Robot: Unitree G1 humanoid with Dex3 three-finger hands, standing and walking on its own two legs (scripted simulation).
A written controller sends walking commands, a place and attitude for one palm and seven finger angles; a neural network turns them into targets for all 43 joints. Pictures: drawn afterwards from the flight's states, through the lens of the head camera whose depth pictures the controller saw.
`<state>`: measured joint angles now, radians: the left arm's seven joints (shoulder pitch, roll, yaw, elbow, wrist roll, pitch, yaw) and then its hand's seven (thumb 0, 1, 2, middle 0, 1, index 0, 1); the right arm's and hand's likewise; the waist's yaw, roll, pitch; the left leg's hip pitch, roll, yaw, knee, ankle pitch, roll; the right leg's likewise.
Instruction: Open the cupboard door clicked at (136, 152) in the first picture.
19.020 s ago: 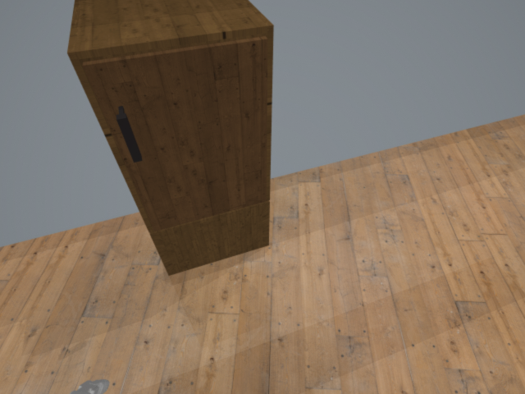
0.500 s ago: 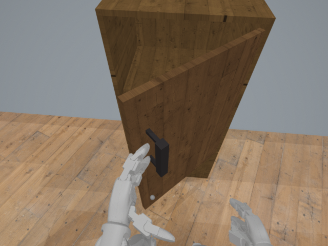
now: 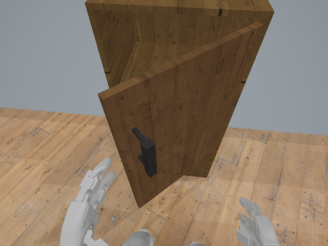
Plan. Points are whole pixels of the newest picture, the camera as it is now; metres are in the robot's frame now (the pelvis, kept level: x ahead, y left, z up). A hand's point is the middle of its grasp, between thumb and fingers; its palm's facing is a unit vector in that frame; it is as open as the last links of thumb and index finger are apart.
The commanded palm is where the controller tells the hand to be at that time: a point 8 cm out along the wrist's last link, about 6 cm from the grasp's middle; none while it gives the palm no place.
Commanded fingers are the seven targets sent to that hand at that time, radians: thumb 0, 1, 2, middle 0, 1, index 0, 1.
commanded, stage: draw the hand back to the body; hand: left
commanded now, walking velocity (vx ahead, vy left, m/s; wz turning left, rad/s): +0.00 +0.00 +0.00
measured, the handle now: (144, 152) +0.31 +0.07 +0.08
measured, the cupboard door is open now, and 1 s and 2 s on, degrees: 44 44 44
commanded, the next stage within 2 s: step back with the hand held close in 1.66 s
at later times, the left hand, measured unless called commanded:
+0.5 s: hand (80, 214) +0.17 +0.15 +0.12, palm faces -0.05 -1.00 -0.06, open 16.3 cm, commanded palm +0.14 +0.22 +0.14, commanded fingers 0.00 -0.43 0.33 -0.15 -0.30 -0.15 -0.30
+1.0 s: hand (4, 175) +0.20 +0.25 +0.19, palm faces +0.30 -0.88 -0.36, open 12.5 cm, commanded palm +0.15 +0.30 +0.22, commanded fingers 0.00 0.44 0.70 -0.18 -0.30 -0.18 -0.30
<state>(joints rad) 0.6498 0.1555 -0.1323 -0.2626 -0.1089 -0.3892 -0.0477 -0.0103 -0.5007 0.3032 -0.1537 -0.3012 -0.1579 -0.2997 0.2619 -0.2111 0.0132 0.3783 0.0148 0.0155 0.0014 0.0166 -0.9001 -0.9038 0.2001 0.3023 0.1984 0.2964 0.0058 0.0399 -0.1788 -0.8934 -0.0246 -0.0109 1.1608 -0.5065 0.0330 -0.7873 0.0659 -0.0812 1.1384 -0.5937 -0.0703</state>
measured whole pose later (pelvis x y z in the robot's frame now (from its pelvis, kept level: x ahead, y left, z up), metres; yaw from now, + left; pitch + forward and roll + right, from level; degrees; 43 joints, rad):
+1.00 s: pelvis +0.02 +0.04 +0.07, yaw +1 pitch +1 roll -2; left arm 0.60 0.34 0.15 -0.48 -0.06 -0.02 0.13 0.00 0.11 0.57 -0.18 -0.30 -0.18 -0.30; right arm 0.26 -0.22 0.07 0.50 0.03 -0.06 -0.09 0.02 -0.90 -0.90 0.20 0.30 0.20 0.30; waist 0.05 0.07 -0.08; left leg -0.36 -0.06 0.00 0.67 -0.33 0.08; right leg -0.24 0.03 -0.04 0.61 -0.38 -0.01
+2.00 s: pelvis +0.01 -0.01 +0.09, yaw +0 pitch -2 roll -1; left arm 0.51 0.38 0.35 -0.41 -0.07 -0.12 0.11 0.02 0.89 0.90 -0.21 -0.30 -0.21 -0.30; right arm 0.17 -0.25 0.00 0.59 0.02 -0.01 -0.07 0.02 -0.90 -0.90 0.20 0.30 0.20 0.30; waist 0.02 0.06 0.02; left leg -0.23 -0.01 -0.01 0.47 -0.22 0.02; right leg -0.11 0.08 -0.04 0.39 -0.25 -0.06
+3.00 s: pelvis -0.18 +0.02 +0.07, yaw +2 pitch +0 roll -3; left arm 0.55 0.53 0.47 -0.61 -0.09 -0.18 0.12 0.02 0.88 0.90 -0.22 -0.30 -0.22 -0.30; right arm 0.09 -0.18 0.00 0.56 0.00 -0.04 -0.03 0.01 -0.90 -0.90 0.20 0.30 0.20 0.30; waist -0.01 0.02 0.06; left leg -0.57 0.02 0.02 0.49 -0.10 0.01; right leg -0.24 0.10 -0.03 0.61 -0.36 -0.05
